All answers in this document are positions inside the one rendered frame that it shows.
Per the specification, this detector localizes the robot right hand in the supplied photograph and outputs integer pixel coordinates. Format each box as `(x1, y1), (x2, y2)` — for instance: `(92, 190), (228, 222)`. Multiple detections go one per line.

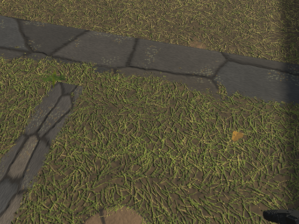
(263, 208), (299, 224)

